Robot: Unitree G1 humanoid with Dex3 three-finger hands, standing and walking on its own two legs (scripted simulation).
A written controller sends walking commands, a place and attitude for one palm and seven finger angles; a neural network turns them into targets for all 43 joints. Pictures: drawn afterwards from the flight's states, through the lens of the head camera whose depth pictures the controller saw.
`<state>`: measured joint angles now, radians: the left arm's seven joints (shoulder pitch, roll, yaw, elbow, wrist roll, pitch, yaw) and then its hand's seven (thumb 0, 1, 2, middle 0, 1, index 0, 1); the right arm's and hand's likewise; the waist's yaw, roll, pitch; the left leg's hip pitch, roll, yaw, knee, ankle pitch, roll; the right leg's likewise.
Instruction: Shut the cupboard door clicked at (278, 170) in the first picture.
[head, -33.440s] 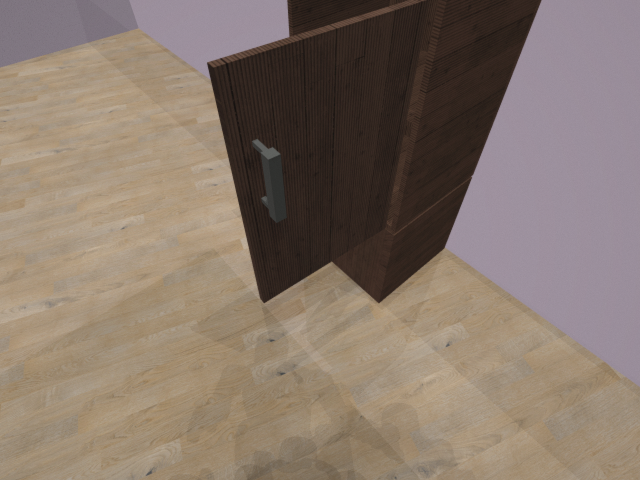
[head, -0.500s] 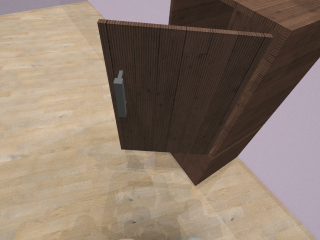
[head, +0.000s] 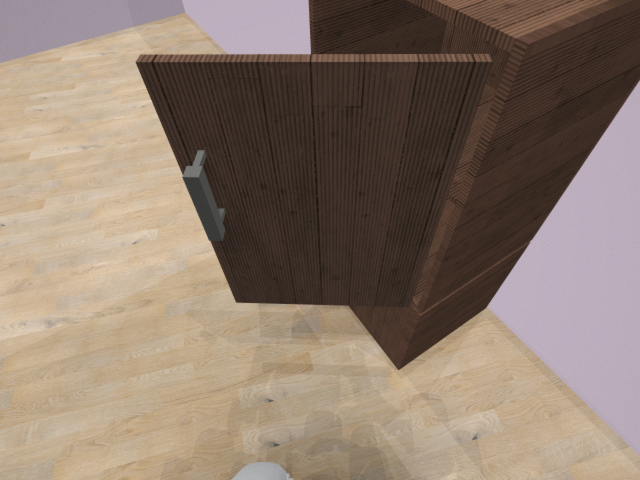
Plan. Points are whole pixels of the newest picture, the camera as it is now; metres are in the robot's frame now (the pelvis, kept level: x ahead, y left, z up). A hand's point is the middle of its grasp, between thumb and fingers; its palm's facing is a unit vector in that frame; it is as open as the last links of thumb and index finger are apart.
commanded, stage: come to a stop and stand still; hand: left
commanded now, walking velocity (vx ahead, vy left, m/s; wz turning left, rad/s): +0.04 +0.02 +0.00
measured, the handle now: (209, 197) +0.49 +0.21 +0.04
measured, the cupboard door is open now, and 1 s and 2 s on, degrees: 55 55 55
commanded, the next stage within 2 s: look again from close up in 0.62 s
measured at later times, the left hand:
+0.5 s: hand out of the picture -0.03 +0.23 -0.18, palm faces +0.02 -0.98 -0.19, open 7.4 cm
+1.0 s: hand out of the picture -0.03 +0.25 -0.18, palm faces -0.01 -0.97 -0.23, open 7.3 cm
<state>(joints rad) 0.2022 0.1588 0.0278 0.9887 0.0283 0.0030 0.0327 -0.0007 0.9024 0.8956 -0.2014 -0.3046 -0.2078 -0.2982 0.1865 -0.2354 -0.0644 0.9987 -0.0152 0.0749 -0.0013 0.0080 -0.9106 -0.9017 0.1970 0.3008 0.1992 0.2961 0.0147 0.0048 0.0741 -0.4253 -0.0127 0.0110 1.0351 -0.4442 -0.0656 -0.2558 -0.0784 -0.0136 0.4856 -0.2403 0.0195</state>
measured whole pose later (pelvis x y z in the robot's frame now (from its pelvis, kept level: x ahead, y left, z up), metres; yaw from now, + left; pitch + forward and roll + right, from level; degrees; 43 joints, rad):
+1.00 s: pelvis -0.03 +0.07 -0.01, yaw +0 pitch -1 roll +0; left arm 0.28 0.16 -0.02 1.10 0.01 -0.02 0.03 0.00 0.91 0.90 -0.20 -0.30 -0.20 -0.30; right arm 0.31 -0.16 0.01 1.06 -0.02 -0.02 -0.02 0.01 -0.91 -0.90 0.20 0.30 0.20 0.30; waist -0.01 0.03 0.03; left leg -0.23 -0.03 0.07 0.51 -0.27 0.05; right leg -0.21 -0.03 0.02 0.53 -0.31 0.02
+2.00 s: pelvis +0.05 +0.02 -0.01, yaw -4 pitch +0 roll +0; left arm 0.32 0.15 0.01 1.08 0.01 0.02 0.05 0.00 0.90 0.90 -0.20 -0.30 -0.21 -0.30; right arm 0.13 -0.12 0.00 1.02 -0.01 -0.03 -0.05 0.01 -0.91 -0.90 0.20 0.30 0.20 0.30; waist 0.05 -0.05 0.09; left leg -0.24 -0.01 0.10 0.52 -0.28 0.05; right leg -0.24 0.00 0.00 0.76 -0.54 0.01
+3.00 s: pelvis +0.04 +0.02 +0.00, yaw -3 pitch -1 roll +0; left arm 0.30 0.18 -0.02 1.07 0.01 -0.01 0.03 0.00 0.91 0.90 -0.20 -0.30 -0.20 -0.30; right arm 0.26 -0.16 0.02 1.09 -0.01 -0.02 -0.01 0.01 -0.92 -0.90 0.20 0.30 0.20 0.30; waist 0.01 -0.02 0.03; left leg -0.22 0.00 0.07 0.47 -0.23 0.03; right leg -0.17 -0.03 -0.02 0.46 -0.27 0.01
